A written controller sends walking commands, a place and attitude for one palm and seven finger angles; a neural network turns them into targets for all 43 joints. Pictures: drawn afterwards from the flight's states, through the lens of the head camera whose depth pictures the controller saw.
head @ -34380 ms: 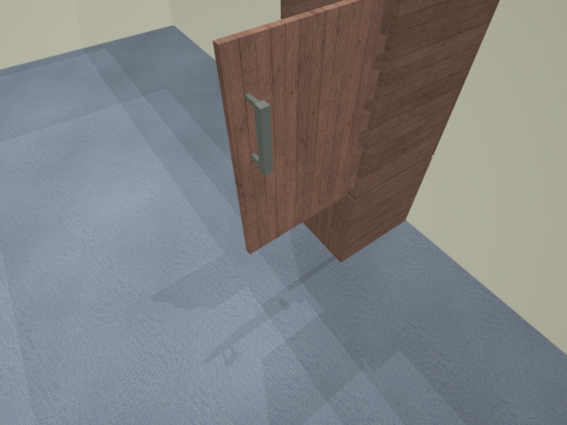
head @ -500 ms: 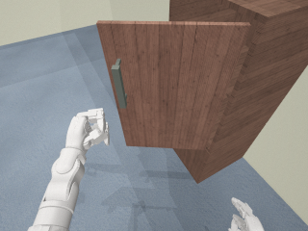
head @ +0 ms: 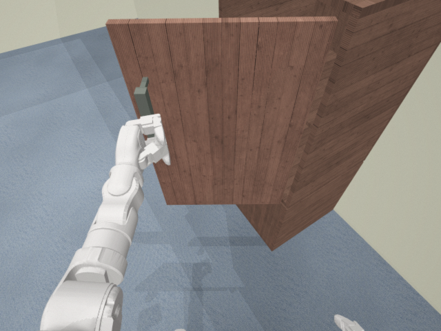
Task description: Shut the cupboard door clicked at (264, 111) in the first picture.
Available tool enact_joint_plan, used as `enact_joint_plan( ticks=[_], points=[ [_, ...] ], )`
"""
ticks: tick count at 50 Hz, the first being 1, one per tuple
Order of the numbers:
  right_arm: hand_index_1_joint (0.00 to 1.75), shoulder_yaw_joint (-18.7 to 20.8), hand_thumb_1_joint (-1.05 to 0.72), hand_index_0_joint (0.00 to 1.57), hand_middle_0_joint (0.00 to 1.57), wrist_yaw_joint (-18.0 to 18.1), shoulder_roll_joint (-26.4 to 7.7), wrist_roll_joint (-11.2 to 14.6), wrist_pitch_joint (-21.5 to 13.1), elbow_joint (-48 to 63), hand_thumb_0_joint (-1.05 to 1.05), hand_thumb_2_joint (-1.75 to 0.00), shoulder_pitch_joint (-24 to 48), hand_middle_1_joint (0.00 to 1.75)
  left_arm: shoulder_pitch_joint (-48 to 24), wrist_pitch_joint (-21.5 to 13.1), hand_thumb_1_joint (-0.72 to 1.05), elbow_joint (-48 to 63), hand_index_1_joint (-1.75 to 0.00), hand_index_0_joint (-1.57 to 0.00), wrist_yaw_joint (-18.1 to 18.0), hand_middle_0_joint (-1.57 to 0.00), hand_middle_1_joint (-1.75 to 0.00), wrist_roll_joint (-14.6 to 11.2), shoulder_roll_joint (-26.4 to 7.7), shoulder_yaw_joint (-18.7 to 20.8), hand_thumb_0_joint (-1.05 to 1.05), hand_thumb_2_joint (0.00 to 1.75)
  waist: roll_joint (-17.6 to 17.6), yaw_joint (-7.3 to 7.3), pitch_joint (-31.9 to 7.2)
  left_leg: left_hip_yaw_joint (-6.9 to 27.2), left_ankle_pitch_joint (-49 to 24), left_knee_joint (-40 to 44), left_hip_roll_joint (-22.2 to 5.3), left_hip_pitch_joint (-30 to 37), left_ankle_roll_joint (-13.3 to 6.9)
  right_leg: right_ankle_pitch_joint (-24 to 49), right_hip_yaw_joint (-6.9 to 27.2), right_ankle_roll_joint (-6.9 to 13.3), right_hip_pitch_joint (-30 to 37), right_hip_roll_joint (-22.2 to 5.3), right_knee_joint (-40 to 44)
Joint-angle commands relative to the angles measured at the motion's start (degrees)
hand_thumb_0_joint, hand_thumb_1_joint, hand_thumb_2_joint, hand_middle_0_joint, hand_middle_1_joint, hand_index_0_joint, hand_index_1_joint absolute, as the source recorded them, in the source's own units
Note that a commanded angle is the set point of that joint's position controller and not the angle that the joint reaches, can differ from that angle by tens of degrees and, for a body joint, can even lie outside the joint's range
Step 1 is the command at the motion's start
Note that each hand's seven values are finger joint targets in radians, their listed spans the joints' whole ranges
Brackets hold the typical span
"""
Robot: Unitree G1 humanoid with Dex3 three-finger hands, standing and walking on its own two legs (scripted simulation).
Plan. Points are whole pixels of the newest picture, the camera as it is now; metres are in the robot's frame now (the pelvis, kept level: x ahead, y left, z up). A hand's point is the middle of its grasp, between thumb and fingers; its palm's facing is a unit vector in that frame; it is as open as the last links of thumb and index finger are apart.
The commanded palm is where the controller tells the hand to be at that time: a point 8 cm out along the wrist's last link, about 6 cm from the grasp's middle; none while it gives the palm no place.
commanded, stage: bring the fist close to the handle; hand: left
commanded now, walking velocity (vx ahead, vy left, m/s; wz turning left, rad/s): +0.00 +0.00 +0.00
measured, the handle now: (151, 116) +0.52 +0.15 +0.10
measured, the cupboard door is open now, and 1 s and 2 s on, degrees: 58 52 40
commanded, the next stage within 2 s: push the door shut along its arc in 0.28 s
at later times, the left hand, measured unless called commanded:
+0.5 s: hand (157, 149) +0.41 +0.12 +0.11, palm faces -0.03 -1.00 -0.01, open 3.1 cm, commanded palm +0.40 +0.17 +0.10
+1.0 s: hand (162, 125) +0.48 +0.12 +0.11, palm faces -0.16 -0.99 -0.02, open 3.1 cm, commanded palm +0.47 +0.16 +0.10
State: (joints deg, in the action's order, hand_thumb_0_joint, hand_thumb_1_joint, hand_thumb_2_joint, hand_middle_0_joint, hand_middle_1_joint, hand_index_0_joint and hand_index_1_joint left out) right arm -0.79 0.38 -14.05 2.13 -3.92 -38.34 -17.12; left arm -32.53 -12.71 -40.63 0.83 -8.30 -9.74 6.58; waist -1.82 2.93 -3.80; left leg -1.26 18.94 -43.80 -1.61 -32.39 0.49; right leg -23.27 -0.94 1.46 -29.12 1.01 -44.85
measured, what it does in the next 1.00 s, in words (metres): stands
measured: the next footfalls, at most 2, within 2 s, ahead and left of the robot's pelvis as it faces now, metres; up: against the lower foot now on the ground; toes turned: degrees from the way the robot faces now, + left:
none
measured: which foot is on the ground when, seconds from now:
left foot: down 0.00-1.00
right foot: down 0.00-1.00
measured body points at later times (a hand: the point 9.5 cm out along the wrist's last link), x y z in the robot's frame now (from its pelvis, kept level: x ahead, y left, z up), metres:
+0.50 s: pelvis +0.00 +0.00 +0.00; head +0.03 -0.01 +0.45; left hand +0.41 +0.18 +0.11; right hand +0.10 -0.25 -0.11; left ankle +0.03 +0.13 -0.71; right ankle -0.01 -0.10 -0.71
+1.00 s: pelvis -0.01 +0.02 -0.01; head +0.07 +0.02 +0.43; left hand +0.48 +0.17 +0.11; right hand +0.01 -0.25 -0.14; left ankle +0.03 +0.13 -0.71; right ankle -0.01 -0.10 -0.71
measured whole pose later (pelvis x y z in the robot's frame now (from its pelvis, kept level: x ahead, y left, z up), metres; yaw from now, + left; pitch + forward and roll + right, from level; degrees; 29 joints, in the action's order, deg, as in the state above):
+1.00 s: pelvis -0.01 +0.02 -0.01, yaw +0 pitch +13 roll -1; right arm -0.3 0.0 -15.7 1.7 -3.0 -40.7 -22.7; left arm -54.3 -18.0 -65.5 11.2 -8.9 -18.4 9.5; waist -1.9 6.9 -4.4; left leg -0.5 19.7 -49.7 -1.4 -43.4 -0.7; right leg -23.4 -1.6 0.4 -38.9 0.8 -48.9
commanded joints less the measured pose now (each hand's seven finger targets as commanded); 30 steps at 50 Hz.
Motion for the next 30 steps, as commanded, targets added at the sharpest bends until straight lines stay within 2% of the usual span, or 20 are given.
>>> enact_joint_plan(
  ticks=[1,2,3,5,6,8,9,11,14,15,16,17,20,21,22,23,24,27,28,30],
  points=[
    [0.3,3.19,-0.9,0.2,0.2,0.01,-7.54,-0.25,-1.48,7.55,0.0,-0.9,-1.02,0.3,-17.3,-4.99,0.9,9.95,-1.5,-1.3,0.24,-1.3,-1.5,-0.03,-10.77,5.64,0.0,0.9,4.92,-1.56,-19.83,-0.06,-13.09,3.83,1.87,10.73,-2.11,23.53,0.81,-0.97,7.11,0.11,6.43],
    [0.3,3.08,-0.9,0.2,0.2,-0.11,-7.18,-0.16,-1.34,7.89,0.0,-0.9,-0.9,0.3,-18.92,-5.25,0.9,10.86,-1.5,-1.3,0.47,-1.3,-1.5,-0.31,-9.35,4.37,0.0,0.9,5.38,-0.94,-19.08,-0.36,-12.35,4.23,1.95,10.26,-2.24,23.49,0.9,-1.2,7.15,0.02,6.71],
    [0.3,3.2,-0.9,0.2,0.2,-0.04,-7.24,-0.01,-1.19,7.95,0.0,-0.9,-0.87,0.3,-18.69,-5.43,0.9,10.83,-1.5,-1.3,0.68,-1.3,-1.5,-0.47,-10.17,5.14,0.0,0.9,5.6,-1.2,-18.31,-0.55,-11.78,4.17,1.97,9.76,-2.28,23.26,1.19,-1.24,7.31,-0.01,7.09],
    [0.3,3.13,-0.9,0.2,0.2,0.19,-7.28,0.11,-0.86,7.83,0.0,-0.9,-0.86,0.3,-21.32,-5.69,0.9,10.66,-1.5,-1.3,1.0,-1.3,-1.5,-0.54,-10.69,4.95,0.0,0.9,5.44,-0.16,-16.66,-0.77,-9.43,4.37,2.11,8.98,-2.48,20.85,1.73,-1.52,6.33,-0.07,8.12],
    [0.3,3.27,-0.9,0.2,0.2,0.43,-7.45,0.09,-0.77,7.63,0.0,-0.9,-1.16,0.3,-22.22,-6.08,0.9,11.16,-1.5,-1.3,1.07,-1.3,-1.5,-0.56,-12.96,6.55,0.0,0.9,5.76,-0.51,-17.11,-0.78,-9.13,4.29,2.12,8.81,-2.61,20.17,2.18,-1.57,7.05,-0.02,8.34],
    [0.3,3.21,-0.9,0.2,0.2,0.58,-7.06,0.27,-0.93,7.95,0.0,-0.9,-0.69,0.3,-23.2,-6.74,0.9,12.47,-1.5,-1.3,1.76,-1.3,-1.5,-0.92,-10.94,4.71,0.0,0.9,4.07,-0.3,-18.2,-0.8,-8.85,4.47,2.18,9.77,-2.63,19.86,2.23,-1.45,6.95,-0.01,8.42],
    [0.3,3.23,-0.9,0.2,0.2,0.66,-6.92,0.32,-1.1,7.6,0.0,-0.9,-0.67,0.3,-25.4,-7.2,0.9,13.35,-1.5,-1.3,2.17,-1.3,-1.5,-0.87,-9.71,2.9,0.0,0.9,2.11,0.48,-18.74,-0.71,-9.12,4.32,2.1,11.01,-2.55,19.96,2.0,-1.32,6.2,0.05,8.17],
    [0.3,3.4,-0.9,0.2,0.2,0.74,-7.19,0.24,-1.32,7.02,0.0,-0.9,-1.31,0.3,-25.26,-7.47,0.9,12.66,-1.5,-1.3,2.39,-1.3,-1.5,-1.02,-10.05,3.34,0.0,0.9,1.67,0.51,-18.75,-0.48,-9.68,3.99,2.01,12.11,-2.57,19.93,1.57,-1.19,5.04,0.4,8.05],
    [0.3,3.44,-0.9,0.2,0.2,0.71,-7.27,0.42,-1.46,6.74,0.0,-0.9,-1.43,0.3,-23.48,-7.0,0.9,10.02,-1.5,-1.3,2.94,-1.3,-1.5,-1.64,-10.06,3.74,0.0,0.9,4.06,0.44,-18.51,-0.3,-9.28,4.01,2.03,10.95,-2.54,19.97,1.68,-1.37,5.45,0.24,8.18],
    [0.3,3.3,-0.9,0.2,0.2,0.61,-7.22,0.41,-1.52,6.93,0.0,-0.9,-1.41,0.3,-23.75,-6.8,0.9,10.01,-1.5,-1.3,3.15,-1.3,-1.5,-1.76,-8.89,2.86,0.0,0.9,3.66,0.4,-18.18,-0.33,-9.2,4.16,2.17,10.69,-2.55,20.06,1.57,-1.35,5.34,0.22,8.16],
    [0.3,3.48,-0.9,0.2,0.2,0.68,-7.51,0.33,-1.46,6.7,0.0,-0.9,-1.71,0.3,-23.64,-6.73,0.9,9.44,-1.5,-1.3,3.09,-1.3,-1.5,-1.41,-10.64,4.19,0.0,0.9,4.06,0.23,-18.48,-0.14,-9.7,4.0,2.02,11.12,-2.57,20.13,1.36,-1.24,5.15,0.34,7.89],
    [0.3,3.32,-0.9,0.2,0.2,0.53,-7.2,0.39,-1.51,7.09,0.0,-0.9,-1.36,0.3,-23.36,-6.61,0.9,9.84,-1.5,-1.3,3.24,-1.3,-1.5,-1.52,-8.96,2.96,0.0,0.9,2.34,0.08,-18.78,-0.26,-9.93,4.08,2.12,11.44,-2.49,20.42,1.31,-1.19,5.0,0.21,7.69],
    [0.3,3.32,-0.9,0.2,0.2,0.34,-7.27,0.38,-1.53,7.43,0.0,-0.9,-1.25,0.3,-22.15,-6.42,0.9,9.74,-1.5,-1.3,3.28,-1.3,-1.5,-1.62,-9.36,3.63,0.0,0.9,3.58,-0.24,-18.65,-0.17,-10.25,3.92,2.09,11.32,-2.5,20.8,1.15,-1.12,5.02,0.35,7.5],
    [0.3,3.33,-0.9,0.2,0.2,0.47,-7.73,0.28,-1.33,7.23,0.0,-0.9,-1.59,0.3,-23.16,-6.58,0.9,9.75,-1.5,-1.3,3.36,-1.3,-1.5,-1.25,-11.38,4.51,0.0,0.9,4.46,0.12,-18.66,0.17,-10.42,3.91,1.92,11.28,-2.58,20.79,1.06,-1.11,4.99,0.39,7.36],
    [0.3,3.17,-0.9,0.2,0.2,0.49,-7.37,0.42,-1.3,7.29,0.0,-0.9,-1.24,0.3,-25.41,-6.47,0.9,9.12,-1.5,-1.3,3.79,-1.3,-1.5,-1.11,-9.51,2.54,0.0,0.9,3.8,1.04,-17.28,-0.11,-9.9,3.86,1.96,11.16,-2.64,20.77,1.13,-1.28,3.91,0.29,7.52],
    [0.3,3.15,-0.9,0.2,0.2,0.63,-7.49,0.42,-1.24,7.06,0.0,-0.9,-1.42,0.3,-27.43,-6.57,0.9,8.34,-1.5,-1.3,3.98,-1.3,-1.5,-1.15,-10.84,3.46,0.0,0.9,4.54,1.16,-17.28,0.23,-9.16,3.74,1.92,10.54,-2.57,19.83,1.14,-1.29,3.65,0.28,7.43],
    [0.3,3.01,-0.9,0.2,0.2,0.71,-7.5,0.59,-1.1,6.82,0.0,-0.9,-1.23,0.3,-29.59,-6.67,0.9,7.24,-1.5,-1.3,4.25,-1.3,-1.5,-0.86,-11.22,3.0,0.0,0.9,3.1,1.61,-16.04,0.38,-7.89,3.85,1.92,10.5,-2.47,18.06,1.18,-1.13,2.36,0.32,7.62],
    [0.3,2.85,-0.9,0.2,0.2,1.0,-7.75,0.51,-1.01,6.36,0.0,-0.9,-1.56,0.3,-34.48,-7.18,0.9,4.41,-1.5,-1.3,4.89,-1.3,-1.5,-1.0,-12.24,3.51,0.0,0.9,2.82,2.37,-17.36,1.01,-7.29,3.48,1.83,11.15,-2.47,16.68,1.1,-0.99,1.19,0.41,7.3],
    [0.3,2.81,-0.9,0.2,0.2,1.02,-7.64,0.58,-1.08,6.27,0.0,-0.9,-1.54,0.3,-36.48,-7.5,0.9,3.7,-1.5,-1.3,5.3,-1.3,-1.5,-1.03,-11.55,2.66,0.0,0.9,1.21,2.71,-18.02,0.96,-6.89,3.17,1.89,11.46,-2.31,16.12,1.08,-0.94,0.39,0.37,7.05],
    [0.3,2.78,-0.9,0.2,0.2,0.96,-7.82,0.5,-1.36,5.65,0.0,-0.9,-2.3,0.3,-39.04,-7.74,0.9,0.07,-1.5,-1.3,5.92,-1.3,-1.5,-1.2,-10.71,2.12,0.0,0.9,1.51,3.26,-18.42,1.55,-6.89,2.72,1.81,11.66,-2.19,15.67,0.67,-0.78,-1.33,0.63,6.49]
  ],
)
